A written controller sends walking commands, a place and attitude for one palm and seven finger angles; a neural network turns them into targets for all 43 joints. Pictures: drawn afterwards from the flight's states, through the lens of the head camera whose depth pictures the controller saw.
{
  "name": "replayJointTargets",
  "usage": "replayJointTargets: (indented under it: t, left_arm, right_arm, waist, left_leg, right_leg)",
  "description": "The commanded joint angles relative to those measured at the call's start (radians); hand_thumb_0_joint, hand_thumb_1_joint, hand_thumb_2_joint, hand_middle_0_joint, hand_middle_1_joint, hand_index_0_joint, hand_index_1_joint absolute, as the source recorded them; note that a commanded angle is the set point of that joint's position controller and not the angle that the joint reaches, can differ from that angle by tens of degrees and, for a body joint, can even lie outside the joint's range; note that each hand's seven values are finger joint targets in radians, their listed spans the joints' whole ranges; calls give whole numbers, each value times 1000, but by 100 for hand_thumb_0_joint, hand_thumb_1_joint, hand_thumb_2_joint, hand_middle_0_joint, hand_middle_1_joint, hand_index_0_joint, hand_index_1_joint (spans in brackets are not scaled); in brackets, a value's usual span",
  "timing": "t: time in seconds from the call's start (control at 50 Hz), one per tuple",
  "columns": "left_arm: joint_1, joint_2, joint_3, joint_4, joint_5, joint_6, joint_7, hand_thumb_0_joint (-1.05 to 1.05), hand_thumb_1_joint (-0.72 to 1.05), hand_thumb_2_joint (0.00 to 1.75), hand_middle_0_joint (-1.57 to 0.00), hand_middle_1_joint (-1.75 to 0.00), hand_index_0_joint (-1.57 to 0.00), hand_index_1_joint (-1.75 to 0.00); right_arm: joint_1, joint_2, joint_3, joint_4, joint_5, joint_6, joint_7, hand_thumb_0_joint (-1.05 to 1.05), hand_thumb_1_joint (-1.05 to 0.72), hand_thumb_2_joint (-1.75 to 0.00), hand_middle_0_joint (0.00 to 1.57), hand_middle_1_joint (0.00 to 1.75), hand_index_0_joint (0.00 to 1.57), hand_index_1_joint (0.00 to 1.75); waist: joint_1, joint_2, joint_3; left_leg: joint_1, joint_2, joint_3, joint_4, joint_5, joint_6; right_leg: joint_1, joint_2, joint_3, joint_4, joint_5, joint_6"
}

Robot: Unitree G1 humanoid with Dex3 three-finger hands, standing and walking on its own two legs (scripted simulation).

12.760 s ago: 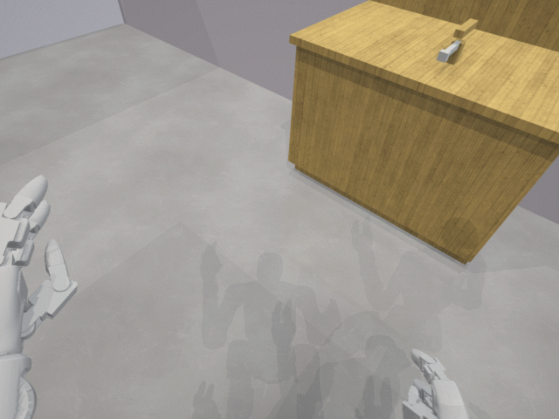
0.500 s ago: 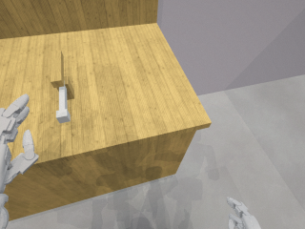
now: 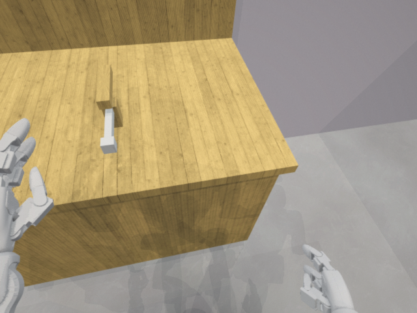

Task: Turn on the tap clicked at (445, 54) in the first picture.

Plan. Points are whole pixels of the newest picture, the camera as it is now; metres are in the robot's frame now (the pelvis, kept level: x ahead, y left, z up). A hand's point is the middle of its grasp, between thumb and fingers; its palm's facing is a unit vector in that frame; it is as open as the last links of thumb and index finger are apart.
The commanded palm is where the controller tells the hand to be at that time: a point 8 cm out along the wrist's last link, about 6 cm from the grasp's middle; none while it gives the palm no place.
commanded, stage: come to a stop and stand still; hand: left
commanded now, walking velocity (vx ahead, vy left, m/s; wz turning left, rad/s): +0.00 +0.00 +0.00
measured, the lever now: (108, 145) +0.42 +0.28 +0.03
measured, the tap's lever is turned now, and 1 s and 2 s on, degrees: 0 0 0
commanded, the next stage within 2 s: look again from close up in 0.28 s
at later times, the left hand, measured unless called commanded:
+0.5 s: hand (44, 207) +0.21 +0.25 +0.16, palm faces +0.38 -0.86 -0.35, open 7.4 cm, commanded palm +0.15 +0.28 +0.18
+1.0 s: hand (65, 194) +0.23 +0.23 +0.16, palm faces +0.33 -0.88 -0.34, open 7.4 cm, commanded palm +0.15 +0.27 +0.17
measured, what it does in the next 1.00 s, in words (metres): stands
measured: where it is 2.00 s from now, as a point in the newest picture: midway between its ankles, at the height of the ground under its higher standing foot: outside the picture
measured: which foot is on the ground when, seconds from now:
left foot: down 0.00-1.00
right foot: down 0.00-1.00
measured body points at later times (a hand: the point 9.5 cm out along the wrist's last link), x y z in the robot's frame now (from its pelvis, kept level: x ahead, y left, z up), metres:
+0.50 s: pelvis -0.01 +0.00 +0.00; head +0.02 +0.01 +0.45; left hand +0.18 +0.30 +0.18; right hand +0.16 -0.23 -0.08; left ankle +0.01 +0.08 -0.74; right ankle +0.06 -0.12 -0.74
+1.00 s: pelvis +0.01 -0.01 +0.00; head -0.01 -0.03 +0.45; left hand +0.20 +0.28 +0.18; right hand +0.20 -0.22 -0.08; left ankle +0.01 +0.08 -0.74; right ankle +0.06 -0.12 -0.74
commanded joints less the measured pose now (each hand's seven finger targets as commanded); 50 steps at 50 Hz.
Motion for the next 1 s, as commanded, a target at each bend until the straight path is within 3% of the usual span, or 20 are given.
replayJointTargets:
  t: [0.0,0.02,0.04,0.12,0.24,0.36,0.42,0.44,0.54,0.7,0.72,0.74,0.76,0.78,0.82,0.84,0.9,0.92,0.94,0.98]
  left_arm:
    - [-105,217,135,-298,-5,-78,21,0,90,90,-20,-30,-20,-30]
    - [-95,252,165,-290,-4,-73,25,0,90,90,-20,-30,-20,-30]
    - [-98,214,138,-294,-5,-74,25,0,90,90,-20,-30,-20,-30]
    - [-57,228,165,-260,-11,-74,29,0,90,90,-20,-30,-20,-30]
    - [-31,175,121,-233,-9,-77,26,0,90,90,-20,-30,-20,-30]
    - [-50,187,132,-253,7,-77,30,0,90,90,-20,-30,-20,-30]
    - [-49,214,156,-266,8,-68,31,0,90,90,-20,-30,-20,-30]
    - [-47,179,127,-279,6,-67,28,0,90,90,-20,-30,-20,-30]
    - [-37,169,124,-292,9,-50,28,0,90,90,-20,-30,-20,-30]
    - [-18,135,111,-280,25,-8,28,0,90,90,-20,-30,-20,-30]
    - [-924,942,337,-627,82,-177,41,0,90,90,-20,-30,-20,-30]
    - [-573,414,332,-20,128,16,-19,0,90,90,-20,-30,-20,-30]
    - [-385,213,145,12,37,39,-33,0,90,90,-20,-30,-20,-30]
    - [-350,218,176,-158,3,39,-31,0,90,90,-20,-30,-20,-30]
    - [-153,56,121,-12,-133,142,-112,0,90,90,-20,-30,-20,-30]
    - [-138,57,80,-108,-141,173,-140,0,90,90,-20,-30,-20,-30]
    - [-56,84,15,-179,-48,261,-145,0,90,90,-20,-30,-20,-30]
    - [-20,134,59,-178,-11,271,-123,0,90,90,-20,-30,-20,-30]
    - [-20,103,31,-226,14,260,-111,0,90,90,-20,-30,-20,-30]
    - [-7,146,130,-234,5,198,-55,0,90,90,-20,-30,-20,-30]
  right_arm:
    - [-26,-138,-59,-127,1,-55,-7,0,-90,-90,20,30,20,30]
    - [-35,-147,-60,-126,3,-54,-8,0,-90,-90,20,30,20,30]
    - [-19,-131,-59,-123,3,-53,-11,0,-90,-90,20,30,20,30]
    - [-28,-142,-66,-113,6,-59,-11,0,-90,-90,20,30,20,30]
    - [-27,-134,-71,-109,13,-57,-14,0,-90,-90,20,30,20,30]
    - [-41,-135,-71,-114,9,-53,-22,0,-90,-90,20,30,20,30]
    - [-51,-137,-71,-112,5,-50,-26,0,-90,-90,20,30,20,30]
    - [-49,-127,-67,-114,4,-47,-26,0,-90,-90,20,30,20,30]
    - [-63,-125,-65,-117,0,-40,-30,0,-90,-90,20,30,20,30]
    - [-93,-124,-58,-131,-9,-6,-48,0,-90,-90,20,30,20,30]
    - [146,-154,175,-298,61,16,-126,0,-90,-90,20,30,20,30]
    - [-11,-74,-38,-123,-79,-9,-81,0,-90,-90,20,30,20,30]
    - [-36,-106,-44,-106,-64,-25,-28,0,-90,-90,20,30,20,30]
    - [-5,-163,-72,-99,-60,-16,-23,0,-90,-90,20,30,20,30]
    - [-52,-144,-59,-95,-16,-31,-20,0,-90,-90,20,30,20,30]
    - [-54,-157,-55,-85,-15,-34,-13,0,-90,-90,20,30,20,30]
    - [-105,-165,-32,-131,-4,-16,-3,0,-90,-90,20,30,20,30]
    - [-123,-160,-25,-140,6,-6,2,0,-90,-90,20,30,20,30]
    - [-116,-147,-29,-154,-12,-4,1,0,-90,-90,20,30,20,30]
    - [-114,-140,-41,-149,-27,-3,-12,0,-90,-90,20,30,20,30]
  waist:
    - [-15,83,-178]
    - [-18,107,-185]
    - [-19,102,-185]
    - [-22,86,-178]
    - [-23,74,-138]
    - [-24,65,-130]
    - [-27,76,-150]
    - [-27,76,-150]
    - [-27,81,-160]
    - [-32,26,-150]
    - [-122,274,-109]
    - [51,252,-364]
    - [-21,162,-234]
    - [-11,136,-379]
    - [35,213,-300]
    - [55,206,-276]
    - [32,39,-95]
    - [31,23,-37]
    - [23,-9,-50]
    - [29,-64,-101]
  left_leg:
    - [-91,92,-101,-135,-22,-34]
    - [-84,97,-110,-143,-28,-32]
    - [-97,100,-110,-147,-26,-37]
    - [-81,99,-121,-148,7,-45]
    - [-110,107,-119,-180,-74,-42]
    - [-146,116,-131,-206,-136,-31]
    - [-110,107,-123,-186,-78,-33]
    - [-106,109,-120,-184,-62,-38]
    - [-58,97,-100,-157,5,-41]
    - [-14,97,-71,-160,20,-42]
    - [-253,132,-122,-200,-209,7]
    - [71,75,-66,-165,142,-78]
    - [82,74,-78,-158,342,-160]
    - [227,99,-74,-111,477,-159]
    - [243,92,-58,-127,398,-160]
    - [199,86,-44,-117,364,-141]
    - [29,79,-41,-116,262,-76]
    - [-9,82,-36,-121,204,-68]
    - [-18,75,-42,-120,172,-61]
    - [-55,64,-41,-83,57,-48]
  right_leg:
    - [199,-63,91,-34,27,-12]
    - [199,-57,96,-30,17,-11]
    - [217,-61,77,-23,20,-9]
    - [203,-57,80,-24,31,-11]
    - [204,-55,62,-45,-33,-4]
    - [230,-42,60,-34,-44,2]
    - [224,-45,73,-42,-15,-4]
    - [229,-48,64,-41,-7,-4]
    - [221,-54,81,-68,31,-12]
    - [211,-49,96,-120,43,-11]
    - [382,63,62,21,-126,72]
    - [268,37,48,17,-37,-37]
    - [158,62,-51,19,24,-47]
    - [140,71,-36,62,88,-41]
    - [125,52,-10,40,29,-44]
    - [152,33,-28,27,83,-46]
    - [138,35,-54,27,71,-38]
    - [129,47,-51,31,36,-42]
    - [121,40,-52,38,20,-42]
    - [100,44,-38,47,-66,-32]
